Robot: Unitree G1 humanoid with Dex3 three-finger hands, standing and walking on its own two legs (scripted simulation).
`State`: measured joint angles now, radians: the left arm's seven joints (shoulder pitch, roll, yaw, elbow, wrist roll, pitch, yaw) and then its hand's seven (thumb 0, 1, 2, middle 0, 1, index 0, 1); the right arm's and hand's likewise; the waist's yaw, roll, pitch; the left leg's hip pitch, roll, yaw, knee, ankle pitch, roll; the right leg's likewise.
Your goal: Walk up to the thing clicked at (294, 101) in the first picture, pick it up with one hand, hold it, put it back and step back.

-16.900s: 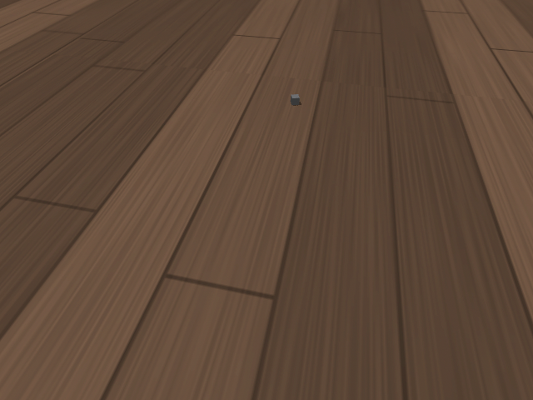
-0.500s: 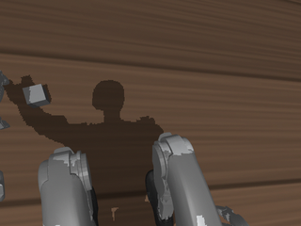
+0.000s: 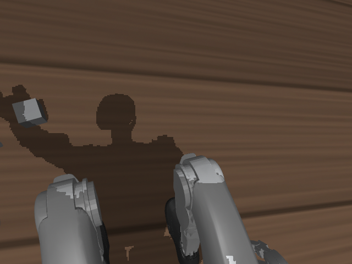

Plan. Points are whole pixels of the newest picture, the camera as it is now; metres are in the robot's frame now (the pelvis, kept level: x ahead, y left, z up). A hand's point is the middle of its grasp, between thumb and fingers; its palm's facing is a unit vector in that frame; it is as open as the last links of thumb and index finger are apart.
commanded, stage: rise first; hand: left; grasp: from above
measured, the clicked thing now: (30, 113) +0.50 +0.30 -0.30
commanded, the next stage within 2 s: approach in 1.18 s
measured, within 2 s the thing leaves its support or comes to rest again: neither
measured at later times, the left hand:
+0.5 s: hand out of the picture +0.46 +0.34 -0.18, palm faces -0.40 -0.14 -0.91, open 12.6 cm
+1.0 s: hand out of the picture +0.46 +0.34 -0.17, palm faces -0.40 -0.13 -0.91, open 12.0 cm
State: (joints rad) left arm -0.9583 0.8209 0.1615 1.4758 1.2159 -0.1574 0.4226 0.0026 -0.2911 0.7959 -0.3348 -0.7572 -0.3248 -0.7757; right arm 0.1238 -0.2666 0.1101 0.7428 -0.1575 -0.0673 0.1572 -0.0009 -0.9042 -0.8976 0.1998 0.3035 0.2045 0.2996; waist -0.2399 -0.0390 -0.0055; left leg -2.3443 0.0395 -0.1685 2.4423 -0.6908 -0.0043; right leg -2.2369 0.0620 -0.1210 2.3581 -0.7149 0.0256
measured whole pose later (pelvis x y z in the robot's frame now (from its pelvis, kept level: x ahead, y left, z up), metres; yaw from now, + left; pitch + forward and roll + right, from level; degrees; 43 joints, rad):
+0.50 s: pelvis +0.00 +0.00 +0.00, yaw -1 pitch +33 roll -10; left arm -1.01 0.86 0.15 1.51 1.21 -0.14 0.41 0.00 -0.27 0.78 -0.35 -0.76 -0.34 -0.78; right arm 0.15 -0.28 0.15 0.72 -0.16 -0.08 0.17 0.00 -0.90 -0.90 0.20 0.30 0.20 0.30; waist -0.28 -0.04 0.01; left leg -2.35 0.04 -0.18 2.45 -0.69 0.00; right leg -2.24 0.07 -0.13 2.36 -0.71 0.03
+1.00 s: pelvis +0.00 +0.00 +0.00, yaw -1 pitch +32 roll -10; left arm -1.00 0.86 0.15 1.49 1.20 -0.14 0.40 0.00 -0.18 0.70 -0.41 -0.71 -0.41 -0.72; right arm 0.14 -0.28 0.15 0.71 -0.15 -0.08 0.18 0.00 -0.90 -0.90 0.20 0.30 0.20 0.30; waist -0.27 -0.04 0.01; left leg -2.35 0.04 -0.18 2.45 -0.68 0.00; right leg -2.24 0.06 -0.13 2.36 -0.70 0.03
